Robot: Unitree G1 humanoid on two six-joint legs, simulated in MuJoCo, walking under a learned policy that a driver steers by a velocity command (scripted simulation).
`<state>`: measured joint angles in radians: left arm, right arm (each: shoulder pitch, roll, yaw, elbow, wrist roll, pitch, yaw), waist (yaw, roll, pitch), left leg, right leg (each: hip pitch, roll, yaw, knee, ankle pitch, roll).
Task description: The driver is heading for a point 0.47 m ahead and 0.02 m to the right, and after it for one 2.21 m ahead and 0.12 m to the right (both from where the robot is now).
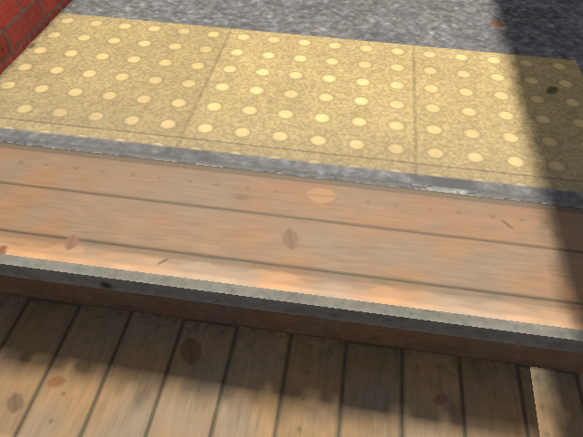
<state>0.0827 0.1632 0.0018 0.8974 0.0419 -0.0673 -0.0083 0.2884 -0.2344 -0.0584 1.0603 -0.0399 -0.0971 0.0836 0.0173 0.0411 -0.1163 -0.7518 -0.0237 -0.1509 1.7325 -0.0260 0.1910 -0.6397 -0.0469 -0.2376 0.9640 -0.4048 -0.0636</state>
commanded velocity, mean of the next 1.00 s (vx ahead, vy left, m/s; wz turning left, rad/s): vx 0.31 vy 0.00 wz -0.06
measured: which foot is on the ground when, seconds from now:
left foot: up 0.00-0.42, down 0.44-0.96, up 0.98-1.00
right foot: down 0.00-0.50, up 0.52-0.92, down 0.94-1.00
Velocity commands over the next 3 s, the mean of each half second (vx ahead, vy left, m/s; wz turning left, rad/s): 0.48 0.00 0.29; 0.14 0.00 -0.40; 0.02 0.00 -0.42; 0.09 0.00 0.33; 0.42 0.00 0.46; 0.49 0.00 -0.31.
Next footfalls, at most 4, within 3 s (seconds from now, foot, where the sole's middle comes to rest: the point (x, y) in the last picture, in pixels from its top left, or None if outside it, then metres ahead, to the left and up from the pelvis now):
0.44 left None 0.45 0.19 -0.56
0.94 right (334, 424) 0.50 -0.05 -0.56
1.52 left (198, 416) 0.51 0.21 -0.56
2.38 left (201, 241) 0.83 0.23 -0.41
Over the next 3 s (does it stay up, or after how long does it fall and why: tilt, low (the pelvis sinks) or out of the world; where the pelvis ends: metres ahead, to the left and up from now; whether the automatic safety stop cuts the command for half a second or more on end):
stays up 1.06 0.13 0.34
